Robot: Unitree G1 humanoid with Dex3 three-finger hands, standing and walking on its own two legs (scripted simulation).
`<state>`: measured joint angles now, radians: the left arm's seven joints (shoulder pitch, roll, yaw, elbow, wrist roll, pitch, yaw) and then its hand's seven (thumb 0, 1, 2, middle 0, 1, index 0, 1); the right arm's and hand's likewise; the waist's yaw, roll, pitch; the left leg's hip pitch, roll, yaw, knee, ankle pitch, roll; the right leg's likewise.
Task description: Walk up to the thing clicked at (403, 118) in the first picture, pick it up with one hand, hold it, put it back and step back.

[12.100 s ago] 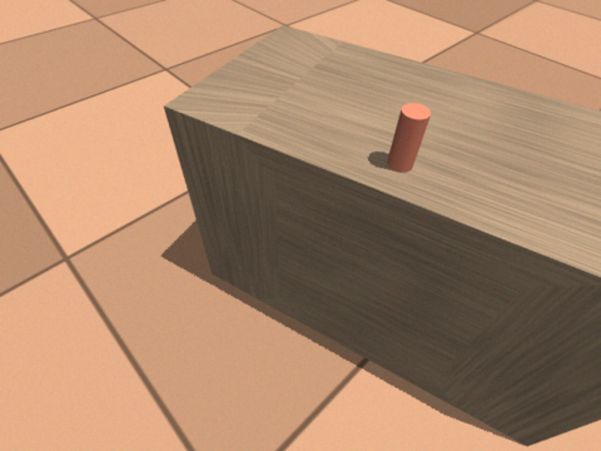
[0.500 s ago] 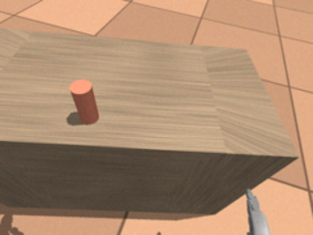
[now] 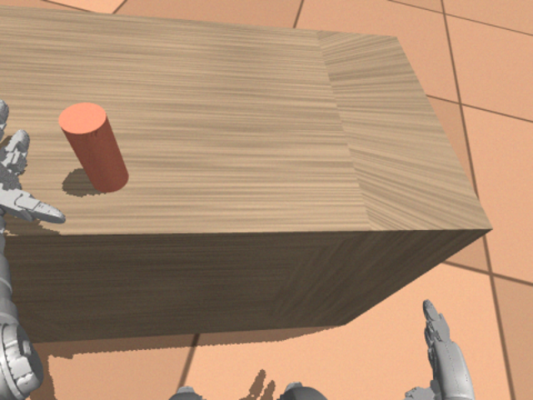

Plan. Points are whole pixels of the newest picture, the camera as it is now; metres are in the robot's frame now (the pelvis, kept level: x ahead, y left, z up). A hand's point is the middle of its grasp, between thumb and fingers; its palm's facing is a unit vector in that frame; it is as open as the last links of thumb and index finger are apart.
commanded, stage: close in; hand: left
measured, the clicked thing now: (98, 151) +0.45 +0.21 +0.08
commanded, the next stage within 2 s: rest palm in 0.60 s
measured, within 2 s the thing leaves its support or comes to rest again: leaves its support in 1.86 s
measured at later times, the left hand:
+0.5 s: hand (82, 169) +0.43 +0.23 +0.07, palm faces +0.16 -0.99 +0.03, open 17.4 cm
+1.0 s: hand (98, 161) +0.44 +0.21 +0.07, palm faces +0.20 -0.98 +0.03, open 16.8 cm
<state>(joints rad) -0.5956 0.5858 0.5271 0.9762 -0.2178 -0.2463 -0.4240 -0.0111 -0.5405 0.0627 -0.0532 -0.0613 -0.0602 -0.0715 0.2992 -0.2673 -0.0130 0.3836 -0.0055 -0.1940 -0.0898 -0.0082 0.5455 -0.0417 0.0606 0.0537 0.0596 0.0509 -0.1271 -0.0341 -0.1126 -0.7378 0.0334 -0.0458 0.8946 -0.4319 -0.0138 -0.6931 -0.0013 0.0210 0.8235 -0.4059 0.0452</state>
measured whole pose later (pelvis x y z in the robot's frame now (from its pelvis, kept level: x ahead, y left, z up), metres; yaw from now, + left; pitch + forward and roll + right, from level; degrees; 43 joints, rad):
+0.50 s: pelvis -0.01 -0.01 -0.01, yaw +0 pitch +15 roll -2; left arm -0.58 0.42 0.41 0.80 -0.18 -0.24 -0.19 -0.01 -0.51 0.05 -0.03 -0.03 -0.05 -0.03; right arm 0.38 -0.24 -0.03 0.21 0.00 -0.06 -0.01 -0.01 0.53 -0.05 0.06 0.05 0.06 0.05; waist -0.10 -0.01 -0.10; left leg -0.76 0.03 -0.05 0.96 -0.46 -0.02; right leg -0.73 0.00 0.02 0.91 -0.44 0.04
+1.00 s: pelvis -0.01 -0.01 -0.01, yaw +0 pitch +15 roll -1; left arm -0.62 0.39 0.39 0.83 -0.15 -0.25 -0.09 -0.01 -0.57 0.05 -0.25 -0.13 -0.26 -0.13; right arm 0.37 -0.23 -0.05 0.15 -0.01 -0.01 -0.01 -0.01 0.51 -0.05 0.06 0.05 0.06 0.05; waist -0.11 -0.01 -0.10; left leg -0.77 0.03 -0.03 0.96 -0.45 -0.02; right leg -0.75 0.00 0.04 0.92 -0.44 0.04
